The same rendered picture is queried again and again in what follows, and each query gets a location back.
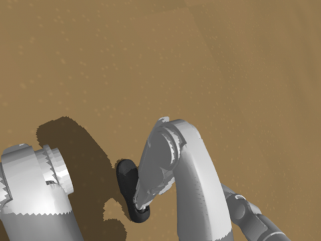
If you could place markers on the right robot foot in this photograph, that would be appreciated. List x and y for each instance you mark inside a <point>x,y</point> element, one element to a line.
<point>127,177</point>

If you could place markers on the right robot hand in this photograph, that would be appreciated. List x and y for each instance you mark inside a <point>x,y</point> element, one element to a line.
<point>227,191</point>

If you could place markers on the right robot arm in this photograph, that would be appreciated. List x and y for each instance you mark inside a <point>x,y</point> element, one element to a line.
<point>254,225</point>

